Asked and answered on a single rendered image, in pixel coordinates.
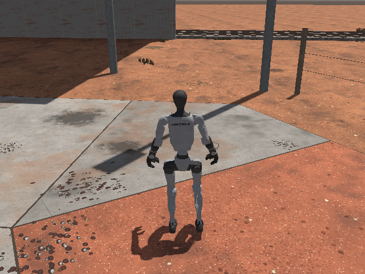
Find robot left hand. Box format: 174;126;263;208
147;156;159;168

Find robot left shin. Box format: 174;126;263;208
167;188;176;225

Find robot right hand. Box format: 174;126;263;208
205;153;218;165

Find right robot forearm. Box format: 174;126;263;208
205;136;217;155

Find left robot upper arm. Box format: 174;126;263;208
154;115;169;147

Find right robot thigh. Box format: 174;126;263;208
190;159;202;194

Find left robot forearm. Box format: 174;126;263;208
148;138;159;159

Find right robot upper arm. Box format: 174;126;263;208
193;114;210;145

